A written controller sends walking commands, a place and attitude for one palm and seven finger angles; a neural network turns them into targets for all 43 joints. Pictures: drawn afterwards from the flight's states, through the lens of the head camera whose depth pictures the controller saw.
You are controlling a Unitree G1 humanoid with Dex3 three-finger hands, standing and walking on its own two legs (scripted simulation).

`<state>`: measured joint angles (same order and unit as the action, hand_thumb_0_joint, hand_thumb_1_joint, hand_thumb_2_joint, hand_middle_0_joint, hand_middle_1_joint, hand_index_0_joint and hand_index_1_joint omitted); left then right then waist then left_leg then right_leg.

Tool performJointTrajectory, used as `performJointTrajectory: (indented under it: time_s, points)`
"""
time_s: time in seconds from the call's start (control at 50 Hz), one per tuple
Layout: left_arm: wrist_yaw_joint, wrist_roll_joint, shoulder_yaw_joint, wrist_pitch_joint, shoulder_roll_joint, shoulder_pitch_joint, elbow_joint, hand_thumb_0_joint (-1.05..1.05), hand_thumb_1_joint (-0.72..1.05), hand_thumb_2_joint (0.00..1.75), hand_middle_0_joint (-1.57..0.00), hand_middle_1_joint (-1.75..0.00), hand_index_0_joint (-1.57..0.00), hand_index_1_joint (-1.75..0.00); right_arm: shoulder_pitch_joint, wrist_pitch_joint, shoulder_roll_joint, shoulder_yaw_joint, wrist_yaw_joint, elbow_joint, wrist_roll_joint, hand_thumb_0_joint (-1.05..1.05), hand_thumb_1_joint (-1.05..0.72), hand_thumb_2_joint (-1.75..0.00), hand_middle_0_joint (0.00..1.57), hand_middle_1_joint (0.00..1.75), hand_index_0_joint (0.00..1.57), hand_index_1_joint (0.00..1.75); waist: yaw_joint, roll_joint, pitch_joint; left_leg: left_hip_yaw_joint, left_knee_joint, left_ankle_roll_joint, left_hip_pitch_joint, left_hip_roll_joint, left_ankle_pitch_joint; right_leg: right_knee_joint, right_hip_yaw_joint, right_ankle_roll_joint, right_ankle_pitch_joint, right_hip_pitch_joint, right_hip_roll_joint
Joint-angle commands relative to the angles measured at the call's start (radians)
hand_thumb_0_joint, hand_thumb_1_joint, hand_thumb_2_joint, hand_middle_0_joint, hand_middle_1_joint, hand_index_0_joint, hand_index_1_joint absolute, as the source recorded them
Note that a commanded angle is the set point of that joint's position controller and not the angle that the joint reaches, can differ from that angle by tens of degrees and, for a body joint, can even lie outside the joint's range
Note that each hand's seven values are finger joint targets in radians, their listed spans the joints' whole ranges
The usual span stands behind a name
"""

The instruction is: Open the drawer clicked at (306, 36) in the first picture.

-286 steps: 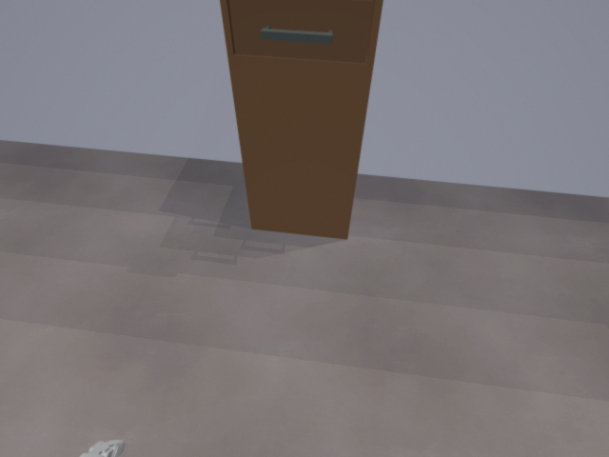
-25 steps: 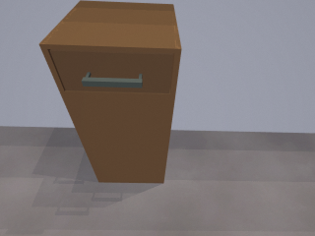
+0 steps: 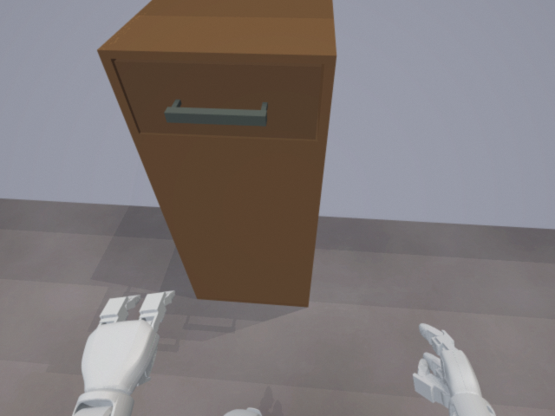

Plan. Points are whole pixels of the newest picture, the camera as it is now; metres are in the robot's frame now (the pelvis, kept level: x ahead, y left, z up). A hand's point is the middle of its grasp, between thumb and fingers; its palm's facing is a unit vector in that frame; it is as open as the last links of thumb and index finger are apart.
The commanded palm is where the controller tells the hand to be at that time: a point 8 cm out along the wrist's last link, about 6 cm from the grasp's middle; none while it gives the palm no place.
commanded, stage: raise the hand with hooked fingers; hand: left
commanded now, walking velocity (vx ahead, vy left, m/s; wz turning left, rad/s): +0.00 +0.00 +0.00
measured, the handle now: (218, 110) +0.61 +0.22 +0.13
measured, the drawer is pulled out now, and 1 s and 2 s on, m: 0.00 0.00 0.00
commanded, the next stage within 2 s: move the hooked fingers above the handle in 1.50 s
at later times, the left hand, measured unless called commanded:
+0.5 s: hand (132, 229) +0.31 +0.26 +0.12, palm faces +0.10 -0.10 -0.99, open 11.9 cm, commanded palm +0.28 +0.26 +0.18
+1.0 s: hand (109, 134) +0.37 +0.28 +0.23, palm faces +0.19 -0.05 -0.98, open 13.8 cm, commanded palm +0.33 +0.27 +0.29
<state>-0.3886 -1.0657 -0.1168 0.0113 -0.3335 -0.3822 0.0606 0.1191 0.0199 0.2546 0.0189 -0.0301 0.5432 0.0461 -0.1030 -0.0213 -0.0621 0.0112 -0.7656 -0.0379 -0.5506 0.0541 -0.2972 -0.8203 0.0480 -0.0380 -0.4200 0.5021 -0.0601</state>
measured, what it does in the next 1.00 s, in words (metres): shifts its weight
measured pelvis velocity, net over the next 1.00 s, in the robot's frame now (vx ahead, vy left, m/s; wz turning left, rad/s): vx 0.06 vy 0.02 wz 0.04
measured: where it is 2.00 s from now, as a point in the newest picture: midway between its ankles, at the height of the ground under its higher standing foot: outside the picture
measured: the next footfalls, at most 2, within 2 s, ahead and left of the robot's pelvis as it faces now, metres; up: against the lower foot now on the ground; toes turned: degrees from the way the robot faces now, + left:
none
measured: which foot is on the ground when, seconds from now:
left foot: down 0.00-1.00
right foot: down 0.00-1.00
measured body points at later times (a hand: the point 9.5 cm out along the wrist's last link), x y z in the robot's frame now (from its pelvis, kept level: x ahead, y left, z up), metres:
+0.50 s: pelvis +0.08 +0.02 +0.02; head +0.09 -0.02 +0.47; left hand +0.30 +0.26 +0.17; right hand +0.29 -0.20 -0.08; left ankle +0.07 +0.10 -0.71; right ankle +0.03 -0.10 -0.71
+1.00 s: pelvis +0.06 +0.02 +0.03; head +0.06 -0.03 +0.48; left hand +0.35 +0.28 +0.28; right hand +0.29 -0.18 -0.06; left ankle +0.07 +0.10 -0.71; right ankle +0.03 -0.10 -0.71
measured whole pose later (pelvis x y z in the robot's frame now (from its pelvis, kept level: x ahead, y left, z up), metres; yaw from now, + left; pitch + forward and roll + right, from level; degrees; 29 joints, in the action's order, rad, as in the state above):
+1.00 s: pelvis +0.06 +0.02 +0.03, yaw +2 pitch -1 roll +0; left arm 0.15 -0.82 -0.02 0.24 -0.61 0.26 -0.12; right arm 0.05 0.16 0.26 -0.05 0.00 0.61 -0.03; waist -0.09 -0.10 -0.01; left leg 0.05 -0.46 -0.06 -0.23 0.09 -0.21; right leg -0.47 0.04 -0.01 -0.30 0.16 -0.02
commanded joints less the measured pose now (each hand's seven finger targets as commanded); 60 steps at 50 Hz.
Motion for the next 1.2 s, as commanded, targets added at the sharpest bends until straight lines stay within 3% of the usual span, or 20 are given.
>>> performJointTrajectory:
  time_s: [0.0,0.04,0.06,0.08,0.16,0.2,0.24,0.26,0.32,0.36,0.42,0.52,0.62,0.7,0.76,0.78,0.86,1.0,1.08,1.18]
  points:
    - [-0.098,0.017,0.166,-0.061,-0.243,0.383,-0.446,0.00,0.32,0.65,-0.24,-0.68,-0.24,-0.68,-0.173,-0.041,0.052,0.021,-0.022,-0.154,0.026,0.00,-0.90,-0.90,0.20,0.30,0.20,0.30,0.054,-0.076,-0.161,0.034,0.026,-0.010,0.263,0.015,-0.153,0.290,0.146,-0.032,-0.290,0.133,0.039]
    - [-0.089,0.049,0.164,-0.050,-0.237,0.361,-0.395,0.00,0.27,0.63,-0.25,-0.70,-0.25,-0.70,-0.182,-0.042,0.056,0.013,-0.027,-0.144,0.017,0.00,-0.90,-0.90,0.20,0.30,0.20,0.30,0.066,-0.108,-0.126,0.050,0.059,-0.010,0.263,0.010,-0.156,0.279,0.121,-0.034,-0.231,0.114,0.029]
    - [-0.075,0.062,0.149,-0.022,-0.213,0.341,-0.355,0.00,0.25,0.62,-0.25,-0.72,-0.25,-0.72,-0.190,-0.036,0.054,0.008,-0.025,-0.145,0.011,0.00,-0.90,-0.90,0.20,0.30,0.20,0.30,0.069,-0.081,-0.094,0.062,0.084,-0.006,0.245,0.006,-0.187,0.280,0.102,-0.029,-0.247,0.117,0.025]
    - [-0.063,0.070,0.125,0.004,-0.200,0.347,-0.332,0.00,0.22,0.61,-0.25,-0.74,-0.25,-0.74,-0.191,-0.031,0.060,0.003,-0.026,-0.142,0.004,0.00,-0.90,-0.90,0.20,0.30,0.20,0.30,0.072,-0.101,-0.059,0.065,0.125,-0.004,0.225,0.001,-0.198,0.268,0.075,-0.029,-0.196,0.093,0.022]
    - [0.054,0.101,0.107,0.148,-0.188,0.233,-0.264,0.00,0.13,0.57,-0.25,-0.80,-0.25,-0.80,-0.208,0.008,0.076,-0.005,-0.016,-0.136,-0.021,0.00,-0.90,-0.90,0.20,0.30,0.20,0.30,0.022,0.002,-0.088,0.051,0.193,0.002,0.226,-0.014,0.035,0.262,0.048,-0.026,0.093,-0.084,0.014]
    - [0.125,0.127,0.109,0.181,-0.206,0.211,-0.343,0.00,0.08,0.55,-0.26,-0.82,-0.26,-0.82,-0.198,0.025,0.078,-0.009,-0.012,-0.145,-0.023,0.00,-0.90,-0.90,0.20,0.30,0.20,0.30,0.010,0.054,-0.122,0.042,0.205,-0.003,0.260,-0.016,0.162,0.265,0.045,-0.016,0.246,-0.180,0.030]
    - [0.182,0.134,0.139,0.188,-0.242,0.187,-0.396,0.00,0.04,0.53,-0.26,-0.86,-0.26,-0.86,-0.195,0.037,0.079,-0.014,-0.008,-0.147,-0.018,0.00,-0.90,-0.90,0.20,0.30,0.20,0.30,0.003,0.088,-0.148,0.034,0.212,-0.008,0.286,-0.019,0.257,0.265,0.034,-0.006,0.365,-0.243,0.038]
    - [0.204,0.131,0.175,0.181,-0.280,0.173,-0.415,0.00,0.01,0.52,-0.26,-0.87,-0.26,-0.87,-0.200,0.039,0.083,-0.017,-0.006,-0.148,-0.014,0.00,-0.90,-0.90,0.20,0.30,0.20,0.30,-0.005,0.068,-0.146,0.028,0.216,-0.008,0.300,-0.019,0.295,0.271,0.040,-0.005,0.410,-0.264,0.036]
    - [0.233,0.125,0.199,0.140,-0.302,0.193,-0.499,0.00,-0.06,0.49,-0.27,-0.92,-0.27,-0.92,-0.184,0.046,0.079,-0.023,0.005,-0.144,-0.011,0.00,-0.90,-0.90,0.20,0.30,0.20,0.30,-0.004,0.026,-0.160,0.025,0.226,-0.007,0.347,-0.023,0.410,0.274,0.024,-0.001,0.510,-0.297,0.043]
    - [0.226,0.121,0.239,0.117,-0.337,0.242,-0.554,0.00,-0.10,0.47,-0.27,-0.94,-0.27,-0.94,-0.181,0.049,0.082,-0.017,0.009,-0.141,-0.009,0.00,-0.90,-0.90,0.20,0.30,0.20,0.30,-0.006,-0.021,-0.181,0.030,0.226,-0.002,0.382,-0.029,0.460,0.286,0.024,-0.004,0.513,-0.304,0.040]
    - [0.211,0.138,0.238,0.096,-0.326,0.292,-0.607,0.00,-0.17,0.44,-0.28,-0.99,-0.28,-0.99,-0.162,0.050,0.083,-0.005,0.018,-0.126,-0.014,0.00,-0.90,-0.90,0.20,0.30,0.20,0.30,0.003,-0.086,-0.227,0.046,0.221,0.006,0.455,-0.036,0.560,0.287,-0.005,-0.003,0.517,-0.293,0.044]
    - [0.243,0.174,0.240,0.130,-0.341,0.372,-0.544,0.00,-0.29,0.39,-0.29,-1.07,-0.29,-1.07,-0.161,0.067,0.094,0.008,0.025,-0.098,-0.032,0.00,-0.90,-0.90,0.20,0.30,0.20,0.30,0.017,-0.010,-0.200,0.048,0.245,0.013,0.458,-0.033,0.558,0.310,-0.026,0.004,0.520,-0.302,0.045]
    - [0.330,0.197,0.227,0.189,-0.386,0.527,-0.505,0.00,-0.41,0.34,-0.29,-1.14,-0.29,-1.14,-0.188,0.093,0.102,0.004,0.020,-0.098,-0.046,0.00,-0.90,-0.90,0.20,0.30,0.20,0.30,0.020,0.024,-0.212,0.038,0.270,0.008,0.460,-0.021,0.541,0.330,-0.029,0.012,0.549,-0.351,0.048]
    - [0.395,0.207,0.240,0.195,-0.434,0.630,-0.521,0.00,-0.50,0.30,-0.30,-1.20,-0.30,-1.20,-0.200,0.096,0.099,-0.005,0.022,-0.098,-0.048,0.00,-0.90,-0.90,0.20,0.30,0.20,0.30,0.015,-0.023,-0.240,0.045,0.283,0.010,0.495,-0.022,0.598,0.341,-0.032,0.010,0.558,-0.375,0.048]
    - [0.428,0.212,0.271,0.197,-0.474,0.709,-0.502,0.00,-0.50,0.30,-0.30,-1.20,-0.30,-1.20,-0.217,0.095,0.099,-0.013,0.026,-0.104,-0.055,0.00,-0.90,-0.90,0.20,0.30,0.20,0.30,0.010,-0.032,-0.230,0.050,0.295,0.014,0.492,-0.026,0.581,0.356,-0.033,0.005,0.519,-0.375,0.039]
    - [0.439,0.210,0.251,0.200,-0.461,0.740,-0.466,0.00,-0.50,0.30,-0.30,-1.20,-0.30,-1.20,-0.209,0.096,0.096,-0.020,0.028,-0.094,-0.054,0.00,-0.90,-0.90,0.20,0.30,0.20,0.30,0.015,-0.037,-0.219,0.048,0.302,0.015,0.486,-0.025,0.572,0.357,-0.041,0.005,0.502,-0.368,0.045]
    - [0.479,0.222,0.287,0.219,-0.511,0.841,-0.374,0.00,-0.50,0.30,-0.30,-1.20,-0.30,-1.20,-0.228,0.103,0.106,-0.026,0.029,-0.094,-0.068,0.00,-0.90,-0.90,0.20,0.30,0.20,0.30,0.012,-0.024,-0.172,0.037,0.331,0.016,0.452,-0.025,0.454,0.383,-0.040,0.000,0.436,-0.364,0.036]
    - [0.564,0.235,0.224,0.215,-0.521,1.064,-0.321,0.00,-0.50,0.30,-0.30,-1.20,-0.30,-1.20,-0.219,0.085,0.111,-0.031,0.022,-0.098,-0.075,0.00,-0.90,-0.90,0.20,0.30,0.20,0.30,0.025,-0.013,-0.203,0.034,0.358,0.010,0.452,-0.015,0.317,0.405,-0.044,0.004,0.328,-0.357,0.047]
    - [0.612,0.239,0.205,0.202,-0.481,0.932,-0.256,0.00,-0.50,0.30,-0.30,-1.20,-0.30,-1.20,-0.209,0.079,0.112,-0.033,0.030,-0.113,-0.079,0.00,-0.90,-0.90,0.20,0.30,0.20,0.30,0.015,0.018,-0.164,0.023,0.368,0.009,0.412,-0.017,0.267,0.410,-0.047,0.007,0.286,-0.350,0.048]
    - [0.593,0.249,0.278,0.125,-0.545,0.973,-0.394,0.00,-0.50,0.30,-0.30,-1.20,-0.30,-1.20,-0.210,0.055,0.110,-0.031,0.034,-0.128,-0.070,0.00,-0.90,-0.90,0.20,0.30,0.20,0.30,0.005,-0.026,-0.196,0.027,0.368,0.002,0.425,-0.014,0.252,0.410,-0.043,0.004,0.252,-0.354,0.045]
